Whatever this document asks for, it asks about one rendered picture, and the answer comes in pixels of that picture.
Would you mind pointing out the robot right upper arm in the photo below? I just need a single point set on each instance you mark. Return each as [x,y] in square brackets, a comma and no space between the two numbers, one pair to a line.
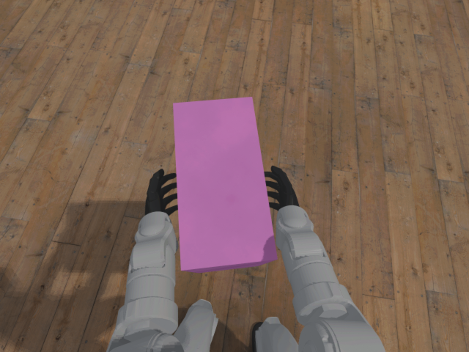
[331,335]

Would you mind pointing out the left robot forearm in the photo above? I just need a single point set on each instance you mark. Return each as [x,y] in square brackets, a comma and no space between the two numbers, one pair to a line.
[149,300]

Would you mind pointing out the left robot shin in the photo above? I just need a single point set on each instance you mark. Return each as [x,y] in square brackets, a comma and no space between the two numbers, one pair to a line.
[203,303]

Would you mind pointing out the left robot hand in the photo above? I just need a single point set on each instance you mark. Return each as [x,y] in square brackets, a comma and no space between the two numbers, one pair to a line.
[155,201]

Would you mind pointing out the right robot forearm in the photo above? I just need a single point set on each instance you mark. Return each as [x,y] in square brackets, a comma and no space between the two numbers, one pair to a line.
[316,289]

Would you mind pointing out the right robot hand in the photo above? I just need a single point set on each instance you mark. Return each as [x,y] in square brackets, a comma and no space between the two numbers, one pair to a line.
[286,194]

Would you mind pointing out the carton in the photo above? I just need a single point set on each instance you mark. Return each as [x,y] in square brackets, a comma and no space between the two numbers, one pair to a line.
[223,208]

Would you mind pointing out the left robot thigh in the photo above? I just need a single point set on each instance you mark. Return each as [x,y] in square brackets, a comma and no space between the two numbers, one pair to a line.
[197,329]

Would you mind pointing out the robot left upper arm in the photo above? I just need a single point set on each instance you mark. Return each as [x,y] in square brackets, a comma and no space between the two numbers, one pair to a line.
[159,342]

